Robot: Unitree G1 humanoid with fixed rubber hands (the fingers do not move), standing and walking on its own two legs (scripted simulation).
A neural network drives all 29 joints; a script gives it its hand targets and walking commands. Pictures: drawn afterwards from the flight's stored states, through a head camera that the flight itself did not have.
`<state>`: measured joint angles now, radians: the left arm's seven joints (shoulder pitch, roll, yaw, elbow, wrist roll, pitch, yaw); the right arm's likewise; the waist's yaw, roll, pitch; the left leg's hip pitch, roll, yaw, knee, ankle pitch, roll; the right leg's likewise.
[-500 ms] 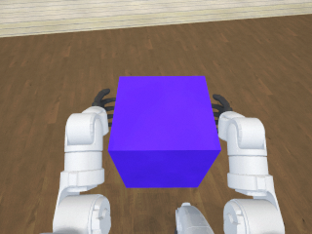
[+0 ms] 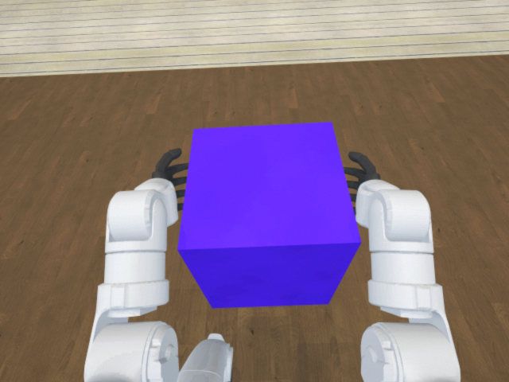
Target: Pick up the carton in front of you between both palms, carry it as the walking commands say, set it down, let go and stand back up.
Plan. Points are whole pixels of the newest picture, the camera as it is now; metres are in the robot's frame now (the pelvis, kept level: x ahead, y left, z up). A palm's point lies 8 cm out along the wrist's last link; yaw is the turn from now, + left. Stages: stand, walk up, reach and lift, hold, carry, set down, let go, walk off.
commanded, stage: carry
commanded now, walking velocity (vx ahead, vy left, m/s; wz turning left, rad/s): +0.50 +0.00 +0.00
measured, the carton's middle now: (266, 223) +0.36 +0.02 +0.01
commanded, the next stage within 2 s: none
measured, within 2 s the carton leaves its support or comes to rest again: neither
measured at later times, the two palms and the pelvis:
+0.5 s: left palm (229, 81) +0.66 +0.12 +0.07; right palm (377, 94) +0.63 -0.18 +0.07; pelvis +0.29 +0.00 -0.03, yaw -3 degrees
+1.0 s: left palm (251, 19) +0.93 +0.10 +0.06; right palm (369, 22) +0.94 -0.20 +0.05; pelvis +0.56 -0.07 -0.05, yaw -2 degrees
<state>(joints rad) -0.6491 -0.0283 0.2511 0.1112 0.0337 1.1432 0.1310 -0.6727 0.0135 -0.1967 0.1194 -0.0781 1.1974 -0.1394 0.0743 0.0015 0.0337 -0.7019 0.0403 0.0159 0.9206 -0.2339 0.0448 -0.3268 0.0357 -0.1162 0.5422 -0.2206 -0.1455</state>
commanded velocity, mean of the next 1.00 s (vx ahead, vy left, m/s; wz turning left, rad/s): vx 0.50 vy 0.00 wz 0.00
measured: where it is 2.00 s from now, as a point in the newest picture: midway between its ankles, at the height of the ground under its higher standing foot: (284, 171)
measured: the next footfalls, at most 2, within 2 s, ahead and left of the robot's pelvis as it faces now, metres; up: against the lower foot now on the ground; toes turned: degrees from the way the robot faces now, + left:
left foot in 0.18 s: +0.27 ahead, +0.08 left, -0.03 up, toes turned +3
right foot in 0.62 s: +0.50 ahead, -0.12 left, -0.05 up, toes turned -6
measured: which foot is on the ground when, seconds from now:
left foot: up 0.00-0.16, down 0.18-0.62, up 0.64-1.00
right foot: down 0.00-0.20, up 0.22-0.60, down 0.62-1.00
